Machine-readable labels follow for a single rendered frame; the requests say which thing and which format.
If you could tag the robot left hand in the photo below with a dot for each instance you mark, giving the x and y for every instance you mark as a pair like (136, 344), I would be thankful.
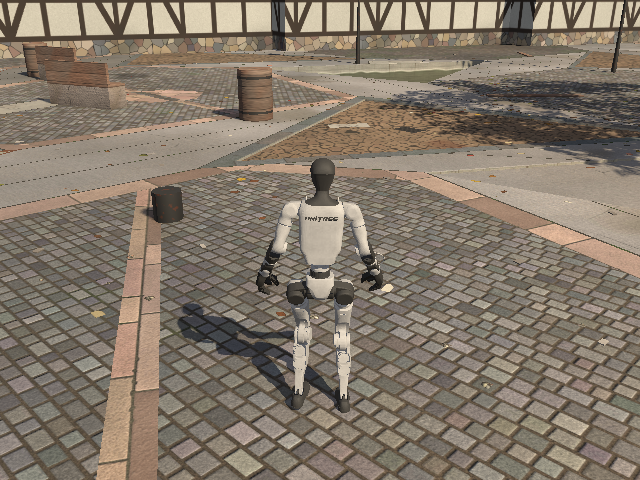
(267, 280)

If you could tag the robot left thigh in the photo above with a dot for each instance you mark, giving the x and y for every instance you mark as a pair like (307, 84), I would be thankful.
(297, 297)

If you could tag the robot left foot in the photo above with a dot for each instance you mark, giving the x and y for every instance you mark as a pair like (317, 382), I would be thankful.
(298, 400)

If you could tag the robot left forearm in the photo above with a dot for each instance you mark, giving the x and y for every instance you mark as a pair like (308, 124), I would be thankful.
(269, 262)

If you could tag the robot right forearm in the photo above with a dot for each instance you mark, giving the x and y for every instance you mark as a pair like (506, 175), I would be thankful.
(371, 262)

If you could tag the robot left upper arm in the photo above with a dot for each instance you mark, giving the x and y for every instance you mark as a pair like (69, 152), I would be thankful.
(289, 211)

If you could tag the robot right upper arm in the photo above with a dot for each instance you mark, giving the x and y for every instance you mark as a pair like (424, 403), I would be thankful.
(353, 212)

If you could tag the robot right hand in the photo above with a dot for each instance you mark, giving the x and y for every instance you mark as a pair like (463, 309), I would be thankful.
(378, 279)

